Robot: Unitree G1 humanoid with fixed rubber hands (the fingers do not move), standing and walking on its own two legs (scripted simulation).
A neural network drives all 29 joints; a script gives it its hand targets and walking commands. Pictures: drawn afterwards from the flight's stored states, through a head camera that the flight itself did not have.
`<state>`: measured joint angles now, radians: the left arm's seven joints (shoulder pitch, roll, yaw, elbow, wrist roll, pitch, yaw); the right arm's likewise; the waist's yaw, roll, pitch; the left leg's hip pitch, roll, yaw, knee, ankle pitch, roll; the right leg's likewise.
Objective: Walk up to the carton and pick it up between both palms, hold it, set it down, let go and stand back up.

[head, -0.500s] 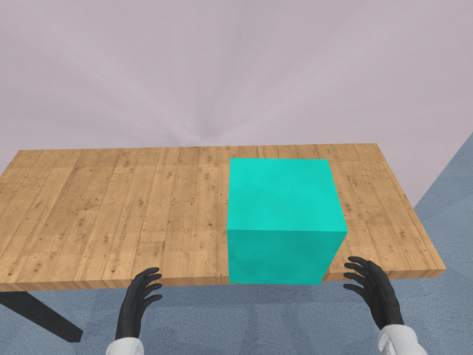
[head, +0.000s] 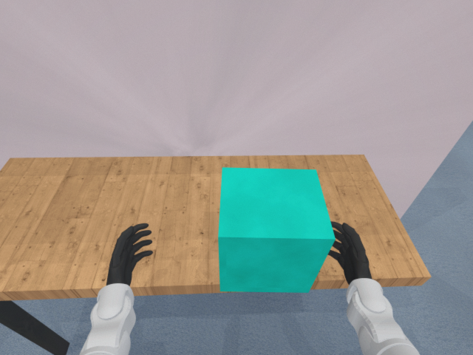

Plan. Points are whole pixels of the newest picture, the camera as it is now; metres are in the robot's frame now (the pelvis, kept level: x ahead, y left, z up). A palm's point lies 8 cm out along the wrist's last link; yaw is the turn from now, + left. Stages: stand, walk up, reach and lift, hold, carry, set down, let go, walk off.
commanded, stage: reach and lift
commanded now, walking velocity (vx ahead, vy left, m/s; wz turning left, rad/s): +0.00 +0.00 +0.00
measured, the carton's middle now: (266, 232) +0.38 -0.04 -0.03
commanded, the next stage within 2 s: none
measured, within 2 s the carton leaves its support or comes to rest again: neither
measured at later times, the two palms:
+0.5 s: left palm (124, 216) +0.36 +0.22 +0.06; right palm (349, 215) +0.36 -0.19 +0.06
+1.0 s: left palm (123, 172) +0.41 +0.22 +0.12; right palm (334, 161) +0.42 -0.15 +0.14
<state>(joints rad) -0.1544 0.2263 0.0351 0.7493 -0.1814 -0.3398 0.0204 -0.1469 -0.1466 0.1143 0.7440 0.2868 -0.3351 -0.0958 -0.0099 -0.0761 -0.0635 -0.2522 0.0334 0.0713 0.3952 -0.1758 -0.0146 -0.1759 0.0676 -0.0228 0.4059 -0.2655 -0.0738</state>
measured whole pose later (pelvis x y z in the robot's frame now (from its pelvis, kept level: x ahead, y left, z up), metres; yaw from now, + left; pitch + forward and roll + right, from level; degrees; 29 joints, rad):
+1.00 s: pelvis -0.03 +0.01 +0.00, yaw +1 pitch +15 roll -1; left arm -0.94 0.31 -0.05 1.13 -0.28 -0.05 0.07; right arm -1.01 -0.25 0.03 1.16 0.31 0.03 -0.06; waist -0.01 -0.02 -0.21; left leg -0.57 0.04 0.05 0.37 -0.07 0.01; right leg -0.47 0.08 -0.05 0.35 -0.14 -0.06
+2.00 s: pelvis -0.02 +0.02 -0.01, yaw -3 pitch +33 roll +0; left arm -0.78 0.02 0.31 1.06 0.11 -0.40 0.10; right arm -0.78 -0.16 -0.14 1.03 0.03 -0.37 -0.06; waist 0.02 0.01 -0.27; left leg -0.85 0.04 0.13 0.29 -0.01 0.03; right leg -0.82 0.07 0.03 0.35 -0.10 -0.04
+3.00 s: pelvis -0.01 +0.02 +0.00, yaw +4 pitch +27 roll -1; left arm -0.73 -0.13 0.58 0.86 0.54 -0.31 0.06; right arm -0.72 0.15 -0.70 0.82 -0.62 -0.32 0.02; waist -0.05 0.03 -0.17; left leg -0.67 0.01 0.00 0.15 0.05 0.01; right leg -0.55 0.06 -0.09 0.11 -0.04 -0.06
